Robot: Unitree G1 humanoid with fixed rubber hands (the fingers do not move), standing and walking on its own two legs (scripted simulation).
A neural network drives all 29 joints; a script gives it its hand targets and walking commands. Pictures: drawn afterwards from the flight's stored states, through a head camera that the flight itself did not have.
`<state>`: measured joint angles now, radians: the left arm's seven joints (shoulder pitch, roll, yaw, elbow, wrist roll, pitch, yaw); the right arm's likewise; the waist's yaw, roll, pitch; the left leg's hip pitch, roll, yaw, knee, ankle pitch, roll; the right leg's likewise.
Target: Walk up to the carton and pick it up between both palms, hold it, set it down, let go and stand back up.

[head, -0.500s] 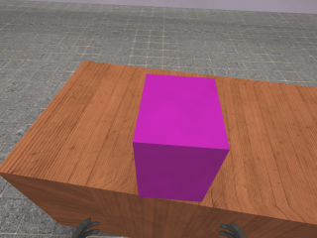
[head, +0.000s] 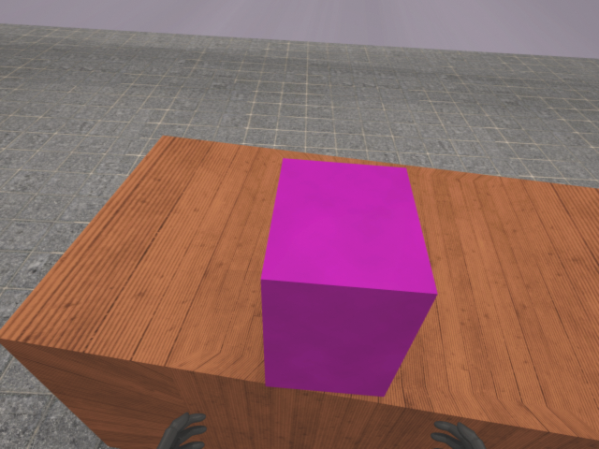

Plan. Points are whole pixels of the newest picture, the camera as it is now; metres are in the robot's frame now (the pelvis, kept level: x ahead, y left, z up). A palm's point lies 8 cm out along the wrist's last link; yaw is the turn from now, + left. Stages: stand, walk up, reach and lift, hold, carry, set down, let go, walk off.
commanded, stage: reach and lift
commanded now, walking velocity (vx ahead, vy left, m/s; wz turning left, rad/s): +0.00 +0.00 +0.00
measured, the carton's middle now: (334, 279) +0.41 -0.05 +0.00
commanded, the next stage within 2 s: none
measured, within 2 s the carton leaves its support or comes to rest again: neither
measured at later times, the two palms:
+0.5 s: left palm out of the picture +0.16 +0.17 -0.04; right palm out of the picture +0.17 -0.23 -0.03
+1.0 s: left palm (178, 372) +0.24 +0.16 +0.02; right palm (483, 375) +0.24 -0.23 +0.03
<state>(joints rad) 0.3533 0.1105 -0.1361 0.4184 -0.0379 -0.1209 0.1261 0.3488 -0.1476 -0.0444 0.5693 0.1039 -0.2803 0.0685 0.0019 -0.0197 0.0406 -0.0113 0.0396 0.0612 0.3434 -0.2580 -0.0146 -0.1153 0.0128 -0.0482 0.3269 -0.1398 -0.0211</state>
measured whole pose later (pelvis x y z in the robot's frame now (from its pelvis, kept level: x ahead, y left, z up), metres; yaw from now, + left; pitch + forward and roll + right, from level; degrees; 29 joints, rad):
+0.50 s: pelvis +0.00 +0.00 +0.00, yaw +0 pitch -5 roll -1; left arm 0.33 0.11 -0.18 0.42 -0.07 -0.36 0.16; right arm 0.27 -0.17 -0.06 0.57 0.17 -0.43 0.08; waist 0.00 -0.02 0.04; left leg -0.01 0.04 0.05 0.39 -0.29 -0.01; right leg -0.12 0.01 -0.04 0.38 -0.17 -0.02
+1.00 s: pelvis +0.01 +0.00 +0.00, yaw +0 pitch -5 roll -1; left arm 0.15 0.05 -0.10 0.14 -0.02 0.07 0.19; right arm 0.11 -0.24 -0.03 0.36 0.24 -0.15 0.04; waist -0.01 -0.03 0.03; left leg 0.04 0.03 0.05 0.29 -0.25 -0.01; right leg -0.07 0.02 -0.02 0.28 -0.13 -0.01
